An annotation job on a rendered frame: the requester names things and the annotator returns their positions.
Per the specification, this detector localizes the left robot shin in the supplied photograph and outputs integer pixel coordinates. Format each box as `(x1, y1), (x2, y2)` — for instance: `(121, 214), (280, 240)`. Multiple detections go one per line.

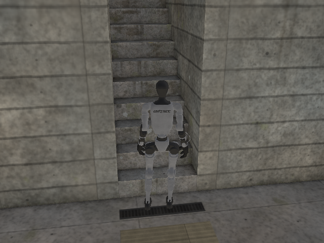
(145, 170), (152, 203)

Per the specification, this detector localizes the right robot hand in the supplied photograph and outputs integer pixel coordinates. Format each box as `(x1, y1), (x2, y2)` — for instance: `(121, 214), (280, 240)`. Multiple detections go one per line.
(179, 146), (188, 158)

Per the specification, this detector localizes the left robot hand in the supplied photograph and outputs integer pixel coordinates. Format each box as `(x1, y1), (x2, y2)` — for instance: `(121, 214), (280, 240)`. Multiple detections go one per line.
(137, 144), (145, 155)

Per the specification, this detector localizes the left robot upper arm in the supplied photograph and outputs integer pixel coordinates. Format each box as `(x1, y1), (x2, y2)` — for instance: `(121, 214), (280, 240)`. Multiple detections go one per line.
(141, 102), (152, 131)

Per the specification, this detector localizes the robot left forearm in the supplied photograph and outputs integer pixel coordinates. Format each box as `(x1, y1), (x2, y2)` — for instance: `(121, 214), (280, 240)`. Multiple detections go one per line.
(138, 124), (147, 146)

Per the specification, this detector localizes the right robot upper arm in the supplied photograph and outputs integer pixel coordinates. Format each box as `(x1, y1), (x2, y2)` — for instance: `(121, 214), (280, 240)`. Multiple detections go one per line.
(173, 102), (183, 131)

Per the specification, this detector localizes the robot right forearm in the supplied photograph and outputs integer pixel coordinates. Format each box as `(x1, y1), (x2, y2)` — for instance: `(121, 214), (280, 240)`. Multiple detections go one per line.
(178, 124), (187, 147)

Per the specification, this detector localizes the right robot thigh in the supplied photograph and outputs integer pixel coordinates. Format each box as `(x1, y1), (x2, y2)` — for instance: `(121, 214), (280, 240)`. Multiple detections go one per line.
(167, 141), (179, 178)

